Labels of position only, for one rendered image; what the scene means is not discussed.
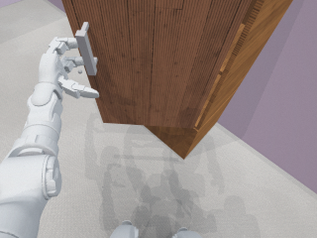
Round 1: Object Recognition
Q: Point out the robot left upper arm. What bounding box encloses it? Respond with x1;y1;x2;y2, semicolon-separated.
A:
0;154;62;238

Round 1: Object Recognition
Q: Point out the left robot hand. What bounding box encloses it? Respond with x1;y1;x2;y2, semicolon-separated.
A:
38;37;99;99

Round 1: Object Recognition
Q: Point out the cupboard door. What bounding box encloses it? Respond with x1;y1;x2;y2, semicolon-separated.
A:
61;0;252;129

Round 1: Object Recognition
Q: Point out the handle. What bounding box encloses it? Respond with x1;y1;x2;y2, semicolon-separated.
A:
75;22;98;76

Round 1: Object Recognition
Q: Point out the left robot forearm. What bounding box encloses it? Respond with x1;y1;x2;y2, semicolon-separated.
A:
0;82;63;167

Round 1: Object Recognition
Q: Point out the left robot thigh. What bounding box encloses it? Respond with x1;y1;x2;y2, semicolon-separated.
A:
110;224;139;238

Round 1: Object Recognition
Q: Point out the left robot shin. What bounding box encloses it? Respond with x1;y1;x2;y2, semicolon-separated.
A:
122;220;133;226

